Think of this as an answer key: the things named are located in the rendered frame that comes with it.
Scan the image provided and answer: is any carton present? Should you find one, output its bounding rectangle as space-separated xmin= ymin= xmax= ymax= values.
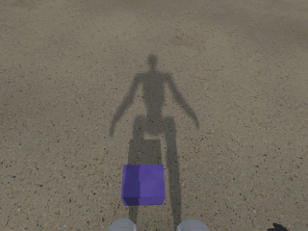
xmin=121 ymin=164 xmax=166 ymax=206

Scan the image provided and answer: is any robot right thigh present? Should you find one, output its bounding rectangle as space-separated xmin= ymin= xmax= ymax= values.
xmin=176 ymin=219 xmax=211 ymax=231

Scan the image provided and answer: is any robot thigh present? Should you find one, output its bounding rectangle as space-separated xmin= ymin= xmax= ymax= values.
xmin=176 ymin=219 xmax=211 ymax=231
xmin=107 ymin=218 xmax=137 ymax=231

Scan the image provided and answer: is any robot left thigh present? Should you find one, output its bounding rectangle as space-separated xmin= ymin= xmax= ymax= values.
xmin=107 ymin=218 xmax=137 ymax=231

